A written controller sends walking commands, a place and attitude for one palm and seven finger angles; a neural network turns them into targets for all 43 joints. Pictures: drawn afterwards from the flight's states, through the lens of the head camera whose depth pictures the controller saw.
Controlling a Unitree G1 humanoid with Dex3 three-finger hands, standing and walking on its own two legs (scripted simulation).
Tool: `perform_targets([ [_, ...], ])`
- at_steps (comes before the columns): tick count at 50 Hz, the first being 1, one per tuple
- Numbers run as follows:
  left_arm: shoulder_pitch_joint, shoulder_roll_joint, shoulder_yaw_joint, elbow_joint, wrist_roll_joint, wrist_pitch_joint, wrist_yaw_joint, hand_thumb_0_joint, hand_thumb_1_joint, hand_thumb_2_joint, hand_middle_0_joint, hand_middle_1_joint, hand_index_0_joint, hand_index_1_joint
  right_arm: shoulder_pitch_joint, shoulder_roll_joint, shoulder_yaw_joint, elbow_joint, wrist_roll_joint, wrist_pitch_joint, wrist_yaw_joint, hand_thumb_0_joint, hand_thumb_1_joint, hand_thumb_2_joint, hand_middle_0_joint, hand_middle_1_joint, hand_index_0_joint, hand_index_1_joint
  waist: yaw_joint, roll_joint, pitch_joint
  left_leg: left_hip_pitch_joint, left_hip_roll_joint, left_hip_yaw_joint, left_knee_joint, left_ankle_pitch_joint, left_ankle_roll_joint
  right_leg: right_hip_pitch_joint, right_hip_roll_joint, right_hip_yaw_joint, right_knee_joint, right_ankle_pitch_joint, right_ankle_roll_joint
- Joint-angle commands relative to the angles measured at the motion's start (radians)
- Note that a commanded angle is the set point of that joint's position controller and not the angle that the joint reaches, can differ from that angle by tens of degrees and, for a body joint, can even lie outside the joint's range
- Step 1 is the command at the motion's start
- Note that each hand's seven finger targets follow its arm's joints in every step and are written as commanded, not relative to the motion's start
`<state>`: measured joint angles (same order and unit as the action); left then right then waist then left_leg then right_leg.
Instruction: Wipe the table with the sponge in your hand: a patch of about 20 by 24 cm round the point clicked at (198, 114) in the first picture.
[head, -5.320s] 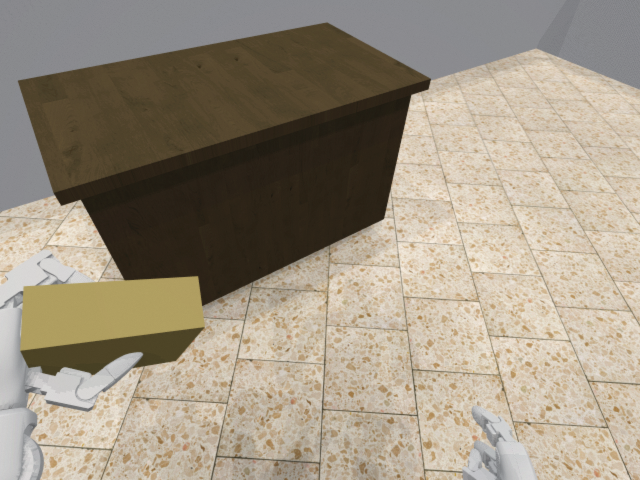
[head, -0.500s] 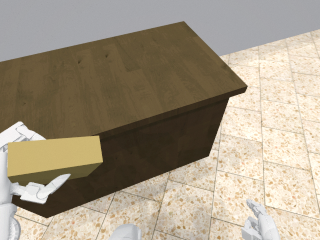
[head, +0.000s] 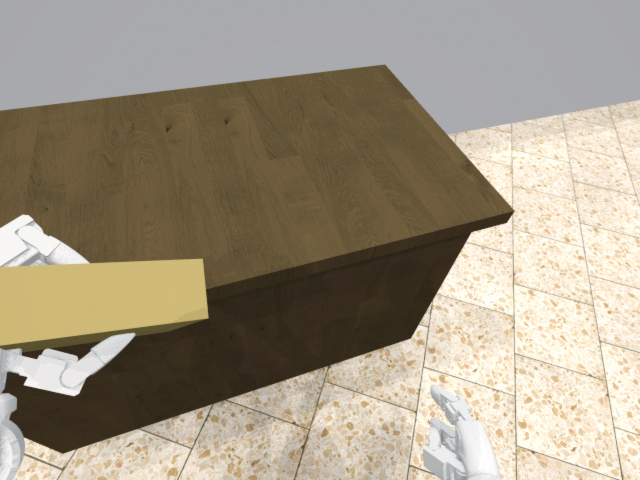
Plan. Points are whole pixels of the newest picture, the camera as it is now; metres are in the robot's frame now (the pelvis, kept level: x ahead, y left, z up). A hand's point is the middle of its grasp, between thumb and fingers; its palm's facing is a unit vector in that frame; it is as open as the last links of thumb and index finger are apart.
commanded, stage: come to a stop and stand still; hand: left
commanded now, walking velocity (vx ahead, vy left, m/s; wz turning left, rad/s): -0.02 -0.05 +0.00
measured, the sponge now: (133, 305) +0.23 +0.19 +0.16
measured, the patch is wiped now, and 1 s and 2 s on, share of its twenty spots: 0.00 0.00 0.00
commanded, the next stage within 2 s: look again from close up in 1.46 s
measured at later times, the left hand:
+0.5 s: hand (93, 357) +0.19 +0.21 +0.16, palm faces +0.36 -0.87 -0.34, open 9.1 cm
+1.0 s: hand (56, 316) +0.22 +0.25 +0.16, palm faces +0.42 -0.84 -0.34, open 9.1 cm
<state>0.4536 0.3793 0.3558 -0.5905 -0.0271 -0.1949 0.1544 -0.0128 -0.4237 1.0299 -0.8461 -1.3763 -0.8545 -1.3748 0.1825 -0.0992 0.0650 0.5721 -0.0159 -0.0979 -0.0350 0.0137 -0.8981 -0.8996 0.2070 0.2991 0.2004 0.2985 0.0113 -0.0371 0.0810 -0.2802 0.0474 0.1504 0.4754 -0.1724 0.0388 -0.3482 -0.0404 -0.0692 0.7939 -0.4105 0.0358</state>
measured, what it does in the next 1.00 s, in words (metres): steps on the spot: right foot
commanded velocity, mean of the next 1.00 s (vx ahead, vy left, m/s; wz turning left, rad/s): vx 0.00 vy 0.00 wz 0.00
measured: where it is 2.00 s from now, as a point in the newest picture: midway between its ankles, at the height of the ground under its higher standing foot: outside the picture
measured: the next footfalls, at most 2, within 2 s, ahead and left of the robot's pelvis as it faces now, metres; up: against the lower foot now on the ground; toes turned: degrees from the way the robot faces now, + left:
right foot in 0.14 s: +0.03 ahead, -0.13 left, +0.00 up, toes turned +0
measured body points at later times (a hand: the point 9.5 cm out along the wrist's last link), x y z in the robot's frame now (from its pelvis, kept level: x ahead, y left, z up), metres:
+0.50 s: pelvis -0.03 -0.03 +0.00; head -0.05 +0.00 +0.44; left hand +0.16 +0.26 +0.17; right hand +0.12 -0.29 -0.06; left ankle +0.06 +0.09 -0.74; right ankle -0.01 -0.13 -0.74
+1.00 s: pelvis +0.00 +0.00 +0.01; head +0.01 +0.02 +0.45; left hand +0.19 +0.30 +0.18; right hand +0.18 -0.21 -0.07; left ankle +0.06 +0.09 -0.74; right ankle -0.01 -0.13 -0.74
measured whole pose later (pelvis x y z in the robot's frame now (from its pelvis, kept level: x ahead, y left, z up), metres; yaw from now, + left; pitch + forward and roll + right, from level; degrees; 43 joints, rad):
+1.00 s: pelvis +0.00 +0.00 +0.01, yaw -1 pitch -1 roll -1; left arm 0.36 0.34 0.34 -0.41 -0.02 -0.19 0.10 -0.01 -0.42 1.03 -0.84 -1.39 -0.85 -1.39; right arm 0.22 -0.18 0.06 0.61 -0.02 -0.16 -0.03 0.02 -0.90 -0.90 0.21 0.30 0.20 0.30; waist 0.07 -0.03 0.05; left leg -0.25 -0.03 -0.02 0.40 -0.12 0.04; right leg -0.14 0.02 0.01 0.37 -0.21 0.01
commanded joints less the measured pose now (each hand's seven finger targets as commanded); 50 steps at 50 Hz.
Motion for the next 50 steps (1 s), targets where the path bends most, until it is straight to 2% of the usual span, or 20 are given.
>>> perform_targets([
  [1,-0.003,0.13,0.112,-0.181,-0.016,-0.054,0.023,0.0,0.1,1.3,-1.2,-1.6,-1.2,-1.6,-0.027,-0.2,-0.086,-0.12,0.003,-0.056,-0.013,0.0,-0.9,-0.9,0.2,0.3,0.2,0.3,-0.019,0.264,-0.192,0.108,0.261,-0.196,-0.183,0.274,0.054,0.075,0.029,-0.026,-0.125,0.006,0.002],
  [4,-0.026,0.12,0.108,-0.126,-0.015,-0.04,0.021,0.0,0.1,1.3,-1.2,-1.6,-1.2,-1.6,-0.028,-0.204,-0.087,-0.12,0.013,-0.052,-0.019,0.0,-0.9,-0.9,0.2,0.3,0.2,0.3,-0.019,0.22,-0.198,0.107,0.237,-0.162,-0.143,0.198,0.034,0.135,0.039,-0.035,-0.272,0.076,0.003],
  [5,-0.982,0.898,0.654,-0.131,0.112,-0.12,-0.023,0.0,0.1,1.3,-1.2,-1.6,-1.2,-1.6,0.065,-0.294,-0.166,-0.046,-0.074,-0.114,-0.013,0.0,-0.9,-0.9,0.2,0.3,0.2,0.3,0.072,0.02,-0.09,-0.232,0.189,-0.057,0.083,0.09,0.004,0.192,-0.094,0.163,-0.336,0.337,-0.074],
  [6,-0.482,0.267,0.192,0.338,0.027,-0.047,-0.083,0.0,0.1,1.3,-1.2,-1.6,-1.2,-1.6,0.036,-0.122,-0.1,-0.078,-0.006,-0.098,-0.016,0.0,-0.9,-0.9,0.2,0.3,0.2,0.3,0.0,-0.124,-0.162,0.012,0.012,-0.098,0.182,0.006,-0.032,0.017,-0.144,0.292,-0.432,0.405,-0.146],
  [7,-0.346,0.283,0.2,0.188,0.008,-0.051,-0.078,0.0,0.1,1.3,-1.2,-1.6,-1.2,-1.6,0.009,-0.168,-0.099,-0.13,0.016,-0.093,-0.013,0.0,-0.9,-0.9,0.2,0.3,0.2,0.3,0.013,-0.111,-0.149,0.061,0.008,-0.077,0.129,0.002,-0.04,0.071,-0.129,0.269,-0.449,0.643,-0.102],
  [8,-0.298,0.251,0.179,0.253,-0.012,-0.037,-0.076,0.0,0.1,1.3,-1.2,-1.6,-1.2,-1.6,0.006,-0.191,-0.099,-0.118,0.014,-0.112,-0.009,0.0,-0.9,-0.9,0.2,0.3,0.2,0.3,0.011,-0.003,-0.207,0.099,0.005,-0.073,-0.002,0.0,-0.036,0.139,-0.108,0.181,-0.397,0.554,-0.088],
  [9,-0.283,0.125,0.083,0.143,-0.031,-0.051,-0.077,0.0,0.1,1.3,-1.2,-1.6,-1.2,-1.6,-0.009,-0.2,-0.116,-0.141,0.037,-0.117,0.007,0.0,-0.9,-0.9,0.2,0.3,0.2,0.3,0.015,0.081,-0.269,0.151,0.01,-0.07,0.001,0.081,-0.019,0.172,-0.086,0.17,-0.341,0.523,-0.063],
  [11,-0.128,0.112,0.062,0.003,-0.021,-0.048,-0.072,0.0,0.1,1.3,-1.2,-1.6,-1.2,-1.6,-0.035,-0.214,-0.116,-0.16,0.043,-0.098,0.033,0.0,-0.9,-0.9,0.2,0.3,0.2,0.3,0.031,-0.029,-0.291,0.151,0.027,-0.091,0.042,0.148,0.002,0.178,-0.071,0.163,-0.366,0.46,-0.012],
  [13,-0.07,0.126,0.055,-0.093,-0.013,-0.049,-0.063,0.0,0.1,1.3,-1.2,-1.6,-1.2,-1.6,-0.072,-0.2,-0.099,-0.178,0.039,-0.09,0.035,0.0,-0.9,-0.9,0.2,0.3,0.2,0.3,0.03,-0.11,-0.241,0.082,0.004,-0.092,0.051,-0.003,-0.001,0.145,-0.089,0.183,-0.445,0.262,-0.019],
  [18,-0.13,0.222,0.153,-0.139,-0.01,-0.056,-0.023,0.0,0.1,1.3,-1.2,-1.6,-1.2,-1.6,-0.074,-0.201,-0.082,-0.168,0.021,-0.087,-0.006,0.0,-0.9,-0.9,0.2,0.3,0.2,0.3,0.01,-0.061,-0.079,0.061,-0.036,-0.123,0.108,-0.128,-0.022,-0.077,-0.123,0.261,-0.58,-0.178,-0.107],
  [19,-0.191,0.284,0.202,-0.17,-0.009,-0.064,-0.009,0.0,0.1,1.3,-1.2,-1.6,-1.2,-1.6,-0.076,-0.211,-0.081,-0.159,0.018,-0.085,-0.017,0.0,-0.9,-0.9,0.2,0.3,0.2,0.3,0.005,-0.018,-0.061,0.068,-0.028,-0.136,0.079,-0.116,-0.026,-0.084,-0.107,0.238,-0.569,-0.176,-0.104],
  [20,-0.194,0.219,0.161,-0.1,-0.013,-0.061,-0.007,0.0,0.1,1.3,-1.2,-1.6,-1.2,-1.6,-0.068,-0.202,-0.079,-0.149,0.017,-0.086,-0.023,0.0,-0.9,-0.9,0.2,0.3,0.2,0.3,0.0,0.016,-0.061,0.078,-0.032,-0.146,0.052,-0.123,-0.024,-0.08,-0.082,0.218,-0.553,-0.171,-0.096],
  [24,-0.318,0.202,0.127,-0.066,-0.013,-0.081,-0.014,0.0,0.1,1.3,-1.2,-1.6,-1.2,-1.6,-0.05,-0.222,-0.089,-0.152,0.016,-0.098,-0.03,0.0,-0.9,-0.9,0.2,0.3,0.2,0.3,0.001,0.136,-0.015,0.071,-0.029,-0.199,-0.066,-0.233,-0.02,-0.061,-0.003,0.204,-0.554,-0.208,-0.074],
  [27,-0.285,0.135,0.057,-0.046,0.006,-0.097,-0.03,0.0,0.1,1.3,-1.2,-1.6,-1.2,-1.6,-0.042,-0.232,-0.088,-0.15,0.014,-0.118,-0.015,0.0,-0.9,-0.9,0.2,0.3,0.2,0.3,0.012,0.228,-0.048,-0.038,0.009,-0.275,-0.204,-0.374,-0.003,0.114,0.063,0.134,-0.459,-0.099,-0.052],
  [32,-0.163,0.112,0.037,-0.043,0.015,-0.091,-0.045,0.0,0.1,1.3,-1.2,-1.6,-1.2,-1.6,-0.041,-0.224,-0.087,-0.16,0.008,-0.13,0.008,0.0,-0.9,-0.9,0.2,0.3,0.2,0.3,0.027,0.182,-0.111,-0.108,0.034,-0.299,-0.268,-0.391,0.001,0.262,0.092,0.089,-0.379,0.05,-0.043],
  [35,-0.1,0.159,0.104,-0.048,0.005,-0.086,-0.044,0.0,0.1,1.3,-1.2,-1.6,-1.2,-1.6,-0.043,-0.21,-0.083,-0.162,-0.002,-0.12,0.006,0.0,-0.9,-0.9,0.2,0.3,0.2,0.3,0.029,0.099,-0.151,-0.06,0.008,-0.264,-0.227,-0.301,-0.013,0.258,0.079,0.09,-0.45,0.063,-0.046],
  [38,-0.109,0.163,0.116,-0.052,-0.008,-0.088,-0.048,0.0,0.1,1.3,-1.2,-1.6,-1.2,-1.6,-0.044,-0.208,-0.079,-0.151,-0.004,-0.114,0.005,0.0,-0.9,-0.9,0.2,0.3,0.2,0.3,0.019,0.03,-0.139,0.028,-0.036,-0.206,-0.116,-0.152,-0.032,0.152,0.035,0.156,-0.552,0.029,-0.058],
  [42,-0.177,0.141,0.081,-0.051,-0.008,-0.079,-0.049,0.0,0.1,1.3,-1.2,-1.6,-1.2,-1.6,-0.051,-0.212,-0.075,-0.133,-0.001,-0.111,-0.001,0.0,-0.9,-0.9,0.2,0.3,0.2,0.3,0.009,0.062,-0.116,0.114,-0.033,-0.212,-0.123,-0.151,-0.038,0.058,0.047,0.152,-0.576,-0.019,-0.053],
  [45,-0.263,0.141,0.059,-0.096,0.001,-0.083,-0.042,0.0,0.1,1.3,-1.2,-1.6,-1.2,-1.6,-0.056,-0.22,-0.074,-0.121,0.0,-0.124,-0.009,0.0,-0.9,-0.9,0.2,0.3,0.2,0.3,0.009,0.15,-0.166,0.148,-0.005,-0.256,-0.198,-0.137,-0.033,0.126,0.077,0.098,-0.49,0.115,-0.04],
  [50,-0.21,0.113,0.036,-0.076,0.007,-0.071,-0.032,0.0,0.1,1.3,-1.2,-1.6,-1.2,-1.6,-0.066,-0.214,-0.07,-0.125,0.001,-0.122,-0.008,0.0,-0.9,-0.9,0.2,0.3,0.2,0.3,0.024,0.161,-0.195,0.137,0.011,-0.274,-0.209,-0.047,-0.026,0.2,0.067,0.087,-0.45,0.239,-0.041],
])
